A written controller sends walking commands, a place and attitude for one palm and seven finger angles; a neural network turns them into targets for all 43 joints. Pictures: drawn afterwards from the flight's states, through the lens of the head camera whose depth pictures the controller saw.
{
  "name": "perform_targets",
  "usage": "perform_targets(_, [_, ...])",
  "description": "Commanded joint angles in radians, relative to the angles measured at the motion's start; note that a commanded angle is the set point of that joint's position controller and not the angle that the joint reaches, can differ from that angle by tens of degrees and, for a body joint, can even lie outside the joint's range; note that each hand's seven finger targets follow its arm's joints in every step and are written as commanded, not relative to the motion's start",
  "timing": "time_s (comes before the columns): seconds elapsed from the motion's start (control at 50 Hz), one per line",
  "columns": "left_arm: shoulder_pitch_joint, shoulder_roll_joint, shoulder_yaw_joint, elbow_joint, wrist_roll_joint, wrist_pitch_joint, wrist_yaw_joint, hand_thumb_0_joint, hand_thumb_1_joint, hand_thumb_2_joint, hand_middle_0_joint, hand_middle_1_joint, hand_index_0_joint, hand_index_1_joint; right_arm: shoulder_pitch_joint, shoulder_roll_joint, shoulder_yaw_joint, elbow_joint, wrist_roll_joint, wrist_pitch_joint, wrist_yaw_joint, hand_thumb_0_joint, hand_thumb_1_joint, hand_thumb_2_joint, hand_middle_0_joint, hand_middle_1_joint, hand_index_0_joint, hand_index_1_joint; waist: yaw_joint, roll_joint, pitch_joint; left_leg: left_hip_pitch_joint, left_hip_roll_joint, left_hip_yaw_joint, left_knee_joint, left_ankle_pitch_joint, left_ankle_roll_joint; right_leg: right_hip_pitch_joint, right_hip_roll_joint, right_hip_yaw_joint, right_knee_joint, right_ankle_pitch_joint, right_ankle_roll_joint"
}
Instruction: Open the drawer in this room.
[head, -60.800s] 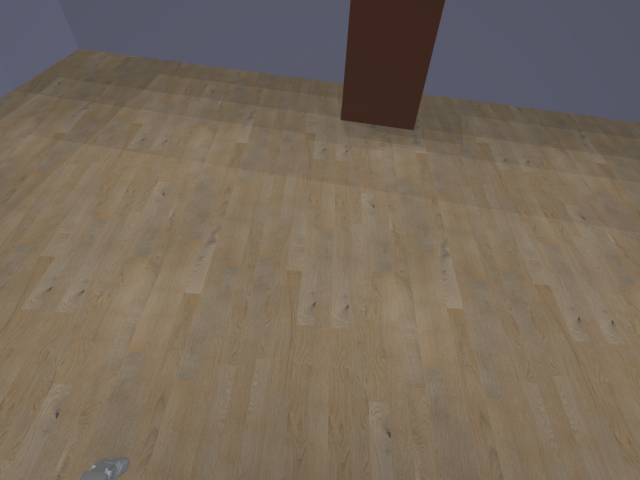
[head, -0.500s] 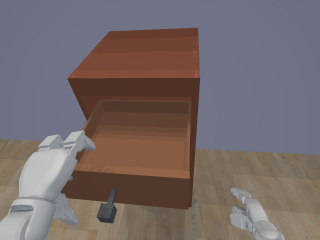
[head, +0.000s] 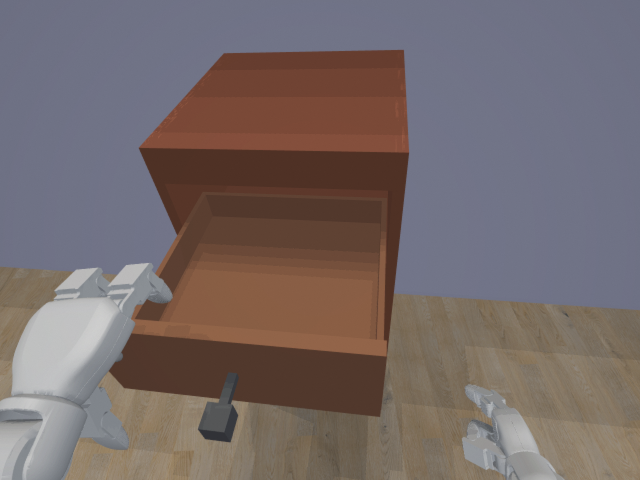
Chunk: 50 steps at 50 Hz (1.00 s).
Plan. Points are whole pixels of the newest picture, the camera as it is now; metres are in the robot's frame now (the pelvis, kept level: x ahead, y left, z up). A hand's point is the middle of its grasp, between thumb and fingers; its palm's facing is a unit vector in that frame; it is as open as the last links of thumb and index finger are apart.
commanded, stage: draw the hand back to the body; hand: left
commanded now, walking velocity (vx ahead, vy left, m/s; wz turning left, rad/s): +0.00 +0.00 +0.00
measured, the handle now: (223, 406) +0.20 +0.17 +0.00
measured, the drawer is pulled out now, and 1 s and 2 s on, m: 0.30 0.30 0.30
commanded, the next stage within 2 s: step back with the hand held close in 1.08 s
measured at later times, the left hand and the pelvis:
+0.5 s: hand (123, 312) +0.20 +0.22 +0.19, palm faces +0.38 -0.85 -0.36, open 12.0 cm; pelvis +0.02 +0.00 +0.00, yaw +2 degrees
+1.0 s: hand (127, 325) +0.20 +0.22 +0.18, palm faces +0.43 -0.82 -0.38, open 7.8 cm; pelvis +0.02 -0.02 +0.00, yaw +3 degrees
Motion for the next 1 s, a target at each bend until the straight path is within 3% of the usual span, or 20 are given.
perform_targets(0.0, [-0.078, 0.176, 0.174, -0.202, 0.005, -0.014, 0.044, 0.000, -0.500, 0.300, -0.300, -1.200, -0.300, -1.200, -0.198, -0.088, -0.040, -0.197, -0.001, -0.061, -0.011, 0.000, -0.900, -0.900, 0.200, 0.300, 0.200, 0.300, 0.012, -0.039, -0.098, 0.002, 0.073, 0.023, -0.070, 0.191, -0.021, 0.033, -0.085, -0.010, -0.092, 0.068, 0.024])
perform_targets(0.02, [-0.090, 0.178, 0.172, -0.180, 0.007, -0.017, 0.043, 0.000, -0.500, 0.300, -0.300, -1.200, -0.300, -1.200, -0.198, -0.090, -0.047, -0.186, 0.000, -0.060, -0.013, 0.000, -0.900, -0.900, 0.200, 0.300, 0.200, 0.300, 0.000, -0.038, -0.052, -0.002, 0.076, 0.020, -0.074, 0.186, -0.024, 0.004, -0.082, -0.003, -0.098, 0.057, 0.023])
perform_targets(0.06, [-0.100, 0.173, 0.163, -0.176, 0.008, -0.019, 0.041, 0.000, -0.500, 0.300, -0.300, -1.200, -0.300, -1.200, -0.196, -0.094, -0.049, -0.186, -0.002, -0.059, -0.014, 0.000, -0.900, -0.900, 0.200, 0.300, 0.200, 0.300, 0.002, -0.022, -0.052, 0.003, 0.076, 0.020, -0.079, 0.185, -0.023, -0.001, -0.080, -0.015, -0.098, 0.050, 0.023])
perform_targets(0.08, [-0.191, -0.187, 0.155, -0.288, -0.735, -0.132, 0.061, 0.000, -0.465, 0.315, -0.298, -1.178, -0.298, -1.178, -0.159, 0.009, -0.053, -0.227, 0.004, -0.164, -0.033, 0.000, -0.900, -0.900, 0.200, 0.300, 0.200, 0.300, -0.087, -0.079, 0.005, 0.090, 0.083, -0.036, -0.077, 0.123, -0.004, -0.006, -0.054, -0.035, -0.117, 0.036, 0.002])
perform_targets(0.1, [0.015, -0.105, 0.225, -0.063, -0.751, -0.177, 0.090, 0.000, -0.430, 0.330, -0.295, -1.155, -0.295, -1.155, -0.089, -0.007, -0.051, -0.152, -0.014, -0.221, -0.045, 0.000, -0.900, -0.900, 0.200, 0.300, 0.200, 0.300, -0.072, -0.168, 0.027, 0.080, 0.105, -0.048, -0.105, 0.092, -0.009, 0.006, -0.053, -0.051, -0.094, 0.001, 0.004])
perform_targets(0.12, [0.066, -0.129, 0.201, -0.101, -0.769, -0.190, 0.090, 0.000, -0.395, 0.345, -0.292, -1.133, -0.292, -1.133, -0.107, -0.013, -0.049, -0.161, -0.009, -0.238, -0.047, 0.000, -0.900, -0.900, 0.200, 0.300, 0.200, 0.300, -0.060, -0.147, 0.028, 0.063, 0.111, -0.055, -0.124, 0.101, -0.015, 0.018, -0.056, -0.050, -0.089, 0.000, 0.006])
perform_targets(0.14, [0.050, -0.087, 0.257, -0.163, -0.821, -0.213, 0.095, 0.000, -0.360, 0.360, -0.290, -1.110, -0.290, -1.110, -0.093, -0.026, -0.058, -0.144, -0.015, -0.236, -0.060, 0.000, -0.900, -0.900, 0.200, 0.300, 0.200, 0.300, -0.058, -0.179, -0.006, 0.053, 0.107, -0.054, -0.131, 0.120, -0.021, 0.049, -0.065, -0.062, -0.100, 0.022, 0.010])
perform_targets(0.16, [-0.050, -0.048, 0.277, -0.275, -0.838, -0.245, 0.105, 0.000, -0.325, 0.375, -0.287, -1.087, -0.287, -1.087, -0.103, -0.036, -0.058, -0.155, -0.018, -0.258, -0.072, 0.000, -0.900, -0.900, 0.200, 0.300, 0.200, 0.300, -0.060, -0.136, -0.071, 0.064, 0.102, -0.042, -0.125, 0.143, -0.021, 0.087, -0.080, -0.048, -0.099, 0.059, 0.015])
perform_targets(0.18, [-0.082, 0.019, 0.344, -0.287, -0.848, -0.263, 0.129, 0.000, -0.290, 0.390, -0.285, -1.065, -0.285, -1.065, -0.113, -0.044, -0.055, -0.135, -0.022, -0.285, -0.083, 0.000, -0.900, -0.900, 0.200, 0.300, 0.200, 0.300, -0.053, -0.068, -0.080, 0.058, 0.099, -0.038, -0.119, 0.120, -0.026, 0.087, -0.078, -0.032, -0.097, 0.048, 0.014])
perform_targets(0.2, [-0.085, -0.029, 0.306, -0.319, -0.843, -0.288, 0.134, 0.000, -0.255, 0.405, -0.282, -1.043, -0.282, -1.043, -0.091, -0.022, -0.046, -0.134, -0.033, -0.306, -0.085, 0.000, -0.900, -0.900, 0.200, 0.300, 0.200, 0.300, -0.051, -0.018, -0.112, 0.059, 0.085, -0.035, -0.122, 0.143, -0.027, 0.109, -0.085, -0.038, -0.096, 0.064, 0.006])
perform_targets(0.26, [-0.055, -0.075, 0.272, -0.276, -0.853, -0.296, 0.134, 0.000, -0.150, 0.450, -0.275, -0.975, -0.275, -0.975, -0.070, -0.016, -0.041, -0.101, -0.029, -0.339, -0.078, 0.000, -0.900, -0.900, 0.200, 0.300, 0.200, 0.300, -0.058, 0.096, -0.017, 0.038, 0.090, -0.042, -0.132, 0.208, -0.054, 0.085, -0.086, -0.049, -0.100, 0.108, -0.006])
perform_targets(0.3, [-0.072, -0.091, 0.267, -0.233, -0.852, -0.304, 0.129, 0.000, -0.080, 0.480, -0.270, -0.930, -0.270, -0.930, -0.062, -0.021, -0.044, -0.075, -0.031, -0.354, -0.071, 0.000, -0.900, -0.900, 0.200, 0.300, 0.200, 0.300, -0.066, 0.082, 0.032, 0.022, 0.093, -0.052, -0.136, 0.221, -0.059, 0.071, -0.080, -0.059, -0.099, 0.111, -0.010])
perform_targets(0.34, [-0.049, -0.102, 0.271, -0.192, -0.862, -0.302, 0.122, 0.000, -0.010, 0.510, -0.265, -0.885, -0.265, -0.885, -0.060, -0.023, -0.052, -0.066, -0.031, -0.354, -0.065, 0.000, -0.900, -0.900, 0.200, 0.300, 0.200, 0.300, -0.061, 0.016, 0.018, 0.025, 0.095, -0.051, -0.135, 0.258, -0.059, 0.092, -0.081, -0.063, -0.094, 0.145, -0.007])
perform_targets(0.46, [0.000, -0.103, 0.295, -0.166, -0.876, -0.310, 0.103, 0.000, 0.200, 0.600, -0.250, -0.750, -0.250, -0.750, -0.070, -0.028, -0.072, -0.062, -0.026, -0.335, -0.055, 0.000, -0.900, -0.900, 0.200, 0.300, 0.200, 0.300, -0.054, -0.065, -0.054, 0.044, 0.098, -0.032, -0.119, 0.346, -0.060, 0.132, -0.087, -0.061, -0.085, 0.230, 0.001])
perform_targets(0.52, [0.011, -0.078, 0.327, -0.169, -0.881, -0.313, 0.108, 0.000, 0.305, 0.645, -0.242, -0.683, -0.242, -0.683, -0.077, -0.027, -0.075, -0.063, -0.022, -0.329, -0.061, 0.000, -0.900, -0.900, 0.200, 0.300, 0.200, 0.300, -0.053, -0.073, -0.088, 0.049, 0.092, -0.025, -0.114, 0.341, -0.055, 0.145, -0.091, -0.056, -0.091, 0.249, 0.004])
perform_targets(0.58, [-0.022, -0.052, 0.351, -0.182, -0.882, -0.313, 0.114, 0.000, 0.410, 0.690, -0.235, -0.615, -0.235, -0.615, -0.084, -0.029, -0.075, -0.063, -0.019, -0.327, -0.070, 0.000, -0.900, -0.900, 0.200, 0.300, 0.200, 0.300, -0.056, -0.025, -0.082, 0.054, 0.087, -0.019, -0.114, 0.313, -0.052, 0.132, -0.091, -0.049, -0.108, 0.233, 0.004])
perform_targets(0.86, [-0.048, -0.067, 0.337, -0.109, -0.885, -0.305, 0.112, 0.000, 0.900, 0.900, -0.200, -0.300, -0.200, -0.300, -0.083, -0.028, -0.080, -0.053, -0.015, -0.317, -0.077, 0.000, -0.900, -0.900, 0.200, 0.300, 0.200, 0.300, -0.063, -0.049, -0.043, 0.069, 0.074, -0.008, -0.113, 0.269, -0.029, 0.111, -0.099, -0.035, -0.137, 0.219, 0.018])
perform_targets(0.88, [-0.062, -0.057, 0.343, -0.127, -0.885, -0.307, 0.113, 0.000, 0.900, 0.900, -0.200, -0.300, -0.200, -0.300, -0.089, -0.033, -0.079, -0.053, -0.016, -0.321, -0.078, 0.000, -0.900, -0.900, 0.200, 0.300, 0.200, 0.300, -0.063, -0.018, -0.048, 0.072, 0.070, -0.007, -0.110, 0.270, -0.030, 0.109, -0.098, -0.033, -0.144, 0.223, 0.015])
perform_targets(0.94, [-0.040, -0.056, 0.350, -0.098, -0.886, -0.305, 0.115, 0.000, 0.900, 0.900, -0.200, -0.300, -0.200, -0.300, -0.089, -0.025, -0.078, -0.052, -0.017, -0.317, -0.079, 0.000, -0.900, -0.900, 0.200, 0.300, 0.200, 0.300, -0.059, -0.076, -0.041, 0.067, 0.072, -0.006, -0.111, 0.261, -0.026, 0.113, -0.100, -0.030, -0.146, 0.222, 0.020])
perform_targets(0.98, [-0.058, -0.046, 0.360, -0.112, -0.887, -0.306, 0.115, 0.000, 0.900, 0.900, -0.200, -0.300, -0.200, -0.300, -0.094, -0.027, -0.078, -0.053, -0.018, -0.318, -0.081, 0.000, -0.900, -0.900, 0.200, 0.300, 0.200, 0.300, -0.060, -0.042, -0.039, 0.072, 0.069, -0.003, -0.110, 0.254, -0.027, 0.106, -0.100, -0.024, -0.159, 0.216, 0.018])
